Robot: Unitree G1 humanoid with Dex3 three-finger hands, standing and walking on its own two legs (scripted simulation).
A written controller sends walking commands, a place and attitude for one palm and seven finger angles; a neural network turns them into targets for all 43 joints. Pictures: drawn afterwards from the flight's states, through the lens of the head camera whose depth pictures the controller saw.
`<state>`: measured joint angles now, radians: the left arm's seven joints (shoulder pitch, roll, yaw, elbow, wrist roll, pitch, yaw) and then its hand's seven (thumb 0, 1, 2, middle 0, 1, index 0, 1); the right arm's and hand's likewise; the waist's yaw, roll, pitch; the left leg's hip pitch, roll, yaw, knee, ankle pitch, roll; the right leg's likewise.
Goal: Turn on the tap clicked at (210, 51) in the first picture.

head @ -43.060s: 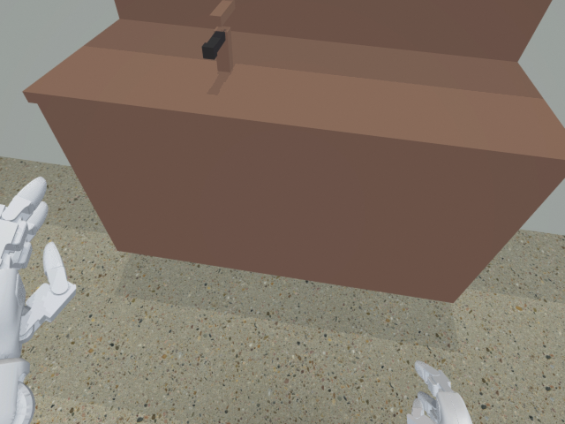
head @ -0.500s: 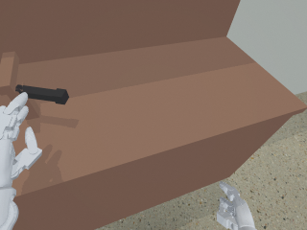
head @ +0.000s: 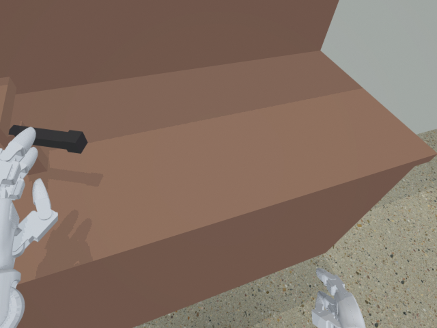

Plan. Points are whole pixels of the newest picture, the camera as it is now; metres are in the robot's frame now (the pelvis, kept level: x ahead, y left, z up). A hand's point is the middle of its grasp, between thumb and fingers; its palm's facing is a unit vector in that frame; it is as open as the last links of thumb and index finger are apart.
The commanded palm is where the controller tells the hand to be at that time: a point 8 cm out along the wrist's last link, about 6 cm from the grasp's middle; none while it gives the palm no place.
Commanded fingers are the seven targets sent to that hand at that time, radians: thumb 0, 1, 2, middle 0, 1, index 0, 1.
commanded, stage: shuffle to correct the standing spot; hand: left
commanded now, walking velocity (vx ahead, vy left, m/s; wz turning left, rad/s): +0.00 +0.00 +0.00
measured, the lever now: (75, 141) +0.38 +0.30 +0.11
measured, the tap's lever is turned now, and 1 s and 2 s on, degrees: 63 63 63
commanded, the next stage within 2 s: come to a stop and stand still in 0.30 s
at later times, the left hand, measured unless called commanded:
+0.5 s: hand (24, 253) +0.17 +0.25 +0.16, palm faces +0.34 -0.84 -0.43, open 7.4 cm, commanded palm +0.11 +0.30 +0.17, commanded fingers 0.00 0.90 0.90 -0.20 -0.30 -0.20 -0.30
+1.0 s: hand out of the picture +0.19 +0.28 +0.20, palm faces +0.47 -0.75 -0.46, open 7.4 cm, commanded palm +0.11 +0.29 +0.17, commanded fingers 0.00 0.90 0.90 -0.20 -0.30 -0.20 -0.30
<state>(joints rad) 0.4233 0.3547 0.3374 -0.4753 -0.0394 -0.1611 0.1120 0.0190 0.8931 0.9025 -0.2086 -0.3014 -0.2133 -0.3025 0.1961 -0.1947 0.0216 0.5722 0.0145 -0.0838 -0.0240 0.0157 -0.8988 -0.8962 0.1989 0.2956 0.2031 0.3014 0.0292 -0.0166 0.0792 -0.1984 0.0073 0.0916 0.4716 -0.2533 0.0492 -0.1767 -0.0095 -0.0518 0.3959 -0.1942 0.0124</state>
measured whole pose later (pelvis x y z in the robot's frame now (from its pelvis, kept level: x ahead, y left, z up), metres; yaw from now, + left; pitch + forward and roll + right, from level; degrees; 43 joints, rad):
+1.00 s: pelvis -0.06 +0.01 -0.01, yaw -1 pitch -1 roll -1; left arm 0.23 0.45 0.49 -0.37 -0.05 -0.17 0.09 0.02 0.90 0.90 -0.21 -0.30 -0.21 -0.30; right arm 0.18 -0.23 -0.01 0.55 0.03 -0.10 0.01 0.02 -0.90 -0.90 0.20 0.30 0.20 0.30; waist 0.03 0.05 0.09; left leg -0.31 0.00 0.13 0.49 -0.17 0.07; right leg -0.22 0.04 -0.03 0.49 -0.26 -0.02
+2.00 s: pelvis -0.05 +0.04 +0.00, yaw -1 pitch -2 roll -2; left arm 0.40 0.38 0.36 -0.47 -0.02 -0.15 0.11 0.02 0.89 0.90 -0.21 -0.30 -0.21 -0.30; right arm 0.20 -0.19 0.04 0.56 0.02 -0.10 -0.02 0.02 -0.90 -0.90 0.20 0.30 0.20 0.30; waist 0.03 -0.01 0.07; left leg -0.25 -0.03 0.13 0.44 -0.18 0.11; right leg -0.12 0.01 -0.03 0.38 -0.23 0.01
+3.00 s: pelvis -0.05 +0.03 -0.01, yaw -1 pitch -1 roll -2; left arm 0.49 0.35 0.32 -0.48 -0.04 -0.20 0.06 0.02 0.89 0.90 -0.21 -0.30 -0.21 -0.30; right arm 0.22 -0.19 0.02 0.54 0.02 -0.10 0.01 0.02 -0.90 -0.90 0.20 0.30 0.20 0.30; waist 0.00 0.02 0.04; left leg -0.29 -0.01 0.14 0.52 -0.22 0.09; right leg -0.18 0.02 -0.02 0.48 -0.28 0.00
